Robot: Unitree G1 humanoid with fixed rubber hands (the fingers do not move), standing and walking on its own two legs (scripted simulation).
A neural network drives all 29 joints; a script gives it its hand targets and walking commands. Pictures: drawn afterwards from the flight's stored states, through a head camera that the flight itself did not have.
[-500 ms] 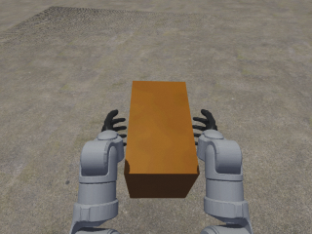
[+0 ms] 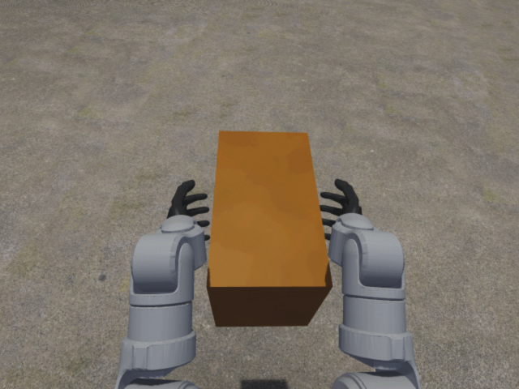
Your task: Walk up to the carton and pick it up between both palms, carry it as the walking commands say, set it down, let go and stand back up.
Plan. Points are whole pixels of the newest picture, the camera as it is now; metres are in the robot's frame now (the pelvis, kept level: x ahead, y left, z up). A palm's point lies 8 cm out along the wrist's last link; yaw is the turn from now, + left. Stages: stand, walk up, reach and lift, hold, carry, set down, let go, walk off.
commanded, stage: carry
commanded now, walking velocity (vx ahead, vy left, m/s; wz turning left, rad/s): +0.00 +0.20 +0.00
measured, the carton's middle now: (262, 227) +0.38 +0.01 +0.01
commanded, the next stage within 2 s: none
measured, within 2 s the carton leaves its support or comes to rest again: neither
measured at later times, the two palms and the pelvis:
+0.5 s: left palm (169, 248) +0.28 +0.14 +0.10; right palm (342, 253) +0.29 -0.10 +0.09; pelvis -0.03 +0.02 -0.01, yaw +0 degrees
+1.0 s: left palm (164, 296) +0.21 +0.13 +0.11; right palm (365, 301) +0.22 -0.11 +0.11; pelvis -0.09 +0.01 -0.01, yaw -1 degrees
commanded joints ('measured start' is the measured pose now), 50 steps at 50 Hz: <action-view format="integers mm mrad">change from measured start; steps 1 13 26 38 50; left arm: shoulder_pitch -470 -394 -461 -447 -489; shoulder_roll -1031 -1056 -1062 -1047 -1039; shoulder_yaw -552 -459 -541 -475 -473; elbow -198 -96 -141 -119 -91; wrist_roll -342 -298 -344 -334 -336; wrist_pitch -43 -34 -27 -33 -16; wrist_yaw -250 -284 -275 -284 -290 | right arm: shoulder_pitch -287 -419 -354 -378 -403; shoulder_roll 1012 1077 1064 1082 1060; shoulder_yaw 458 566 511 539 510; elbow -93 -147 -110 -84 -49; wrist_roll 339 369 350 345 329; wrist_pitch -33 -22 -14 0 16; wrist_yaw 213 213 214 216 221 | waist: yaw -40 -20 -38 -30 -29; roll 167 -219 260 -97 -21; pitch -454 -320 -533 -454 -406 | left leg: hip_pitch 376 -168 634 186 169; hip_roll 221 17 298 119 155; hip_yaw -273 -90 -273 -117 -184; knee -207 321 19 8 -135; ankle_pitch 112 -185 1020 158 -112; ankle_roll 63 -73 54 -62 -58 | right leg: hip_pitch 13 444 6 320 176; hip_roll -17 -320 -67 -174 -111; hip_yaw -2 201 13 119 113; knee -47 -472 -183 -432 -467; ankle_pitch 12 777 -21 484 82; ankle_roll -65 -195 -12 -66 -90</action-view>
